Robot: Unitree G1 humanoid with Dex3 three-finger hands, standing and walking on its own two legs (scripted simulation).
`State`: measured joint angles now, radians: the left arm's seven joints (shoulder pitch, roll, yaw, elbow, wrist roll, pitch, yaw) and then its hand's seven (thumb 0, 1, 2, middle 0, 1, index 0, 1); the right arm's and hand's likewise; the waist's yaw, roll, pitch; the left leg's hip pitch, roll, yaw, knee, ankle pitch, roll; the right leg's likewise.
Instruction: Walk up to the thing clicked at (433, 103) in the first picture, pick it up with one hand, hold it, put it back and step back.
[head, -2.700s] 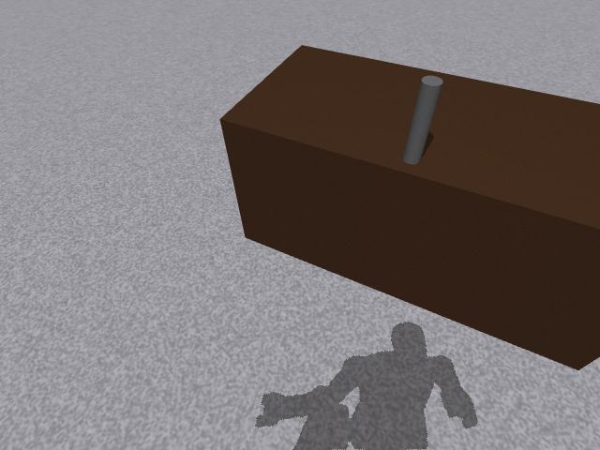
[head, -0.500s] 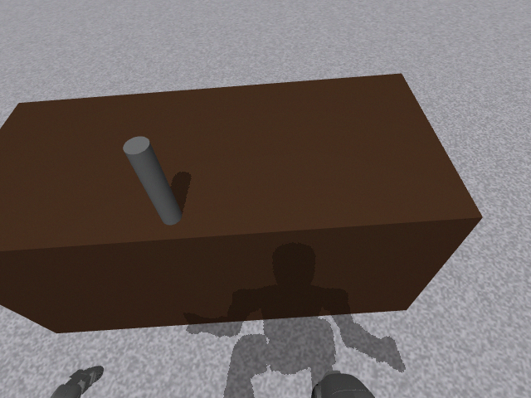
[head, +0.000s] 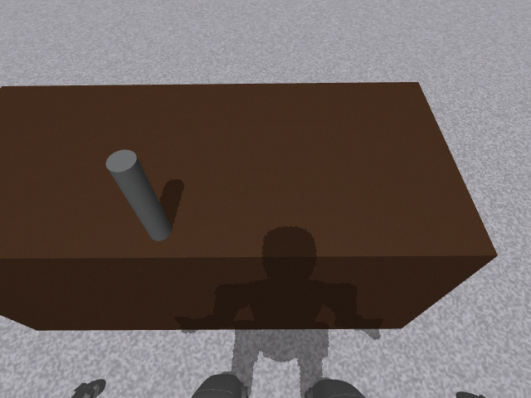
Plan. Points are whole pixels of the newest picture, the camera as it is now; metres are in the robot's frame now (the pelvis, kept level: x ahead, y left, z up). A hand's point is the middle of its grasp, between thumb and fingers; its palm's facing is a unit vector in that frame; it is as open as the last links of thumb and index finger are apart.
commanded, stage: walk up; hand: left
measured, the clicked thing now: (143, 201) +0.44 +0.26 -0.03
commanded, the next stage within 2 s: stand in 1.56 s
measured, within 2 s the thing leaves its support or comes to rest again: neither
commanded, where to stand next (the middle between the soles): +0.07 +0.05 m, yaw +1 degrees
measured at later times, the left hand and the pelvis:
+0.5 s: hand out of the picture +0.07 +0.30 -0.13, palm faces -0.02 -0.91 -0.41, open 7.4 cm; pelvis +0.00 +0.02 +0.02, yaw +0 degrees
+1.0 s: hand out of the picture +0.10 +0.28 -0.12, palm faces -0.01 -0.93 -0.37, open 7.4 cm; pelvis +0.01 +0.02 +0.03, yaw +1 degrees
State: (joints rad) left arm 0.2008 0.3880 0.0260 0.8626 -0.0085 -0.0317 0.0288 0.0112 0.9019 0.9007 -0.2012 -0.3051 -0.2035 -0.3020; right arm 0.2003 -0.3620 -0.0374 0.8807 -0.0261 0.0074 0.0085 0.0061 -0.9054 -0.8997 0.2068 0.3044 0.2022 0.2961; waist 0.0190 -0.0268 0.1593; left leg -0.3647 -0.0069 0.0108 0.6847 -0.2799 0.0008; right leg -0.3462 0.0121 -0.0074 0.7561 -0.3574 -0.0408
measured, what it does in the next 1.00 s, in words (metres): stands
